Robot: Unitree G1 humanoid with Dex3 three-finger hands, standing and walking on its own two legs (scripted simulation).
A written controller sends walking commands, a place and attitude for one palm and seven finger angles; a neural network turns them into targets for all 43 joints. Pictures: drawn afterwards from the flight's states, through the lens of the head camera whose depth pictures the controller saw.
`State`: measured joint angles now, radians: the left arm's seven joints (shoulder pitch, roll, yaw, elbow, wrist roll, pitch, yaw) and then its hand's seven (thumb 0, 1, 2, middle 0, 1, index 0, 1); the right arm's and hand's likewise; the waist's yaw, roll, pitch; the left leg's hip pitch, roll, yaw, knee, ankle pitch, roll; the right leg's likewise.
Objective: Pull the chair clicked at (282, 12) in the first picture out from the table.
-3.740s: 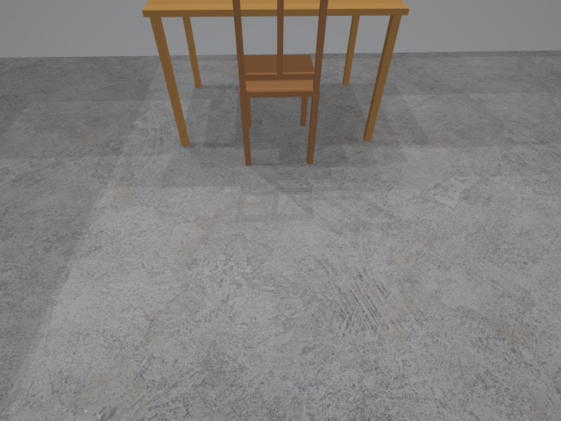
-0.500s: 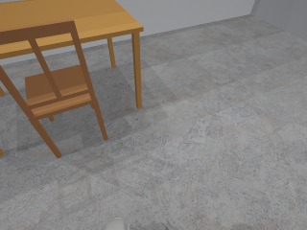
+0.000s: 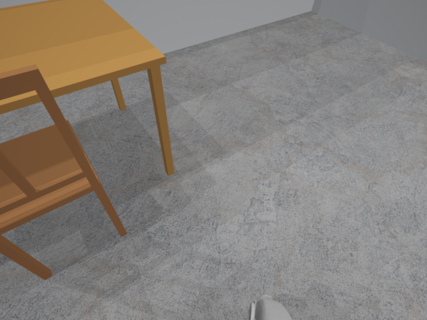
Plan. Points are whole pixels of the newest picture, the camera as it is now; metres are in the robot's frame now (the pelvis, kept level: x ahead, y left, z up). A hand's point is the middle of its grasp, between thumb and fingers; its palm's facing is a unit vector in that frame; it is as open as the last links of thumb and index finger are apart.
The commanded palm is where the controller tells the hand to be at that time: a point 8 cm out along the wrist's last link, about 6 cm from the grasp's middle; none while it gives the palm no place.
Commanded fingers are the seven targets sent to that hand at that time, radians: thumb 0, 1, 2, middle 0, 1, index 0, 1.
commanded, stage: walk to a spot facing it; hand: left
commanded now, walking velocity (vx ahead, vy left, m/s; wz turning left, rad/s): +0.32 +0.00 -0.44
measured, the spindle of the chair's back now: out of the picture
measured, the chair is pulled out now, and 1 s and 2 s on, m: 0.00 0.00 0.00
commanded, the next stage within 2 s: turn to face it in 0.12 s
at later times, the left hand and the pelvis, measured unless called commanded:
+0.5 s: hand (168, 258) +0.28 +0.12 -0.16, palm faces +0.02 -0.97 -0.23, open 7.2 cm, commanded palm none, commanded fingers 0.00 0.90 0.90 -0.20 -0.30 -0.20 -0.30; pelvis +0.19 -0.06 +0.00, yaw +0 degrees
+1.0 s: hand (144, 256) +0.28 +0.18 -0.16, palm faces +0.30 -0.91 -0.29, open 7.4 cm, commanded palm none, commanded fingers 0.00 0.90 0.90 -0.20 -0.30 -0.20 -0.30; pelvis +0.24 -0.06 -0.01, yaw +16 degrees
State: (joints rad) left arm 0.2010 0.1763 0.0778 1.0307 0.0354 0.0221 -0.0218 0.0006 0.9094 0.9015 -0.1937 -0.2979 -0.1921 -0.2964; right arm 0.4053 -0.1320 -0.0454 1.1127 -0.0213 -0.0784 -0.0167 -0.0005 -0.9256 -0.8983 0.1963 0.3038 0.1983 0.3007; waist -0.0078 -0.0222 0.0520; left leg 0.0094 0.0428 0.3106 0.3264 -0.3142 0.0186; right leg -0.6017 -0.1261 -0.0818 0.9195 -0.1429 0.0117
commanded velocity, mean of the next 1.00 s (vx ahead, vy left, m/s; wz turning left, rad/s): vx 0.05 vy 0.00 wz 0.41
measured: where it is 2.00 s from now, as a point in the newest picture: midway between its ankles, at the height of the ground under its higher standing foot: outside the picture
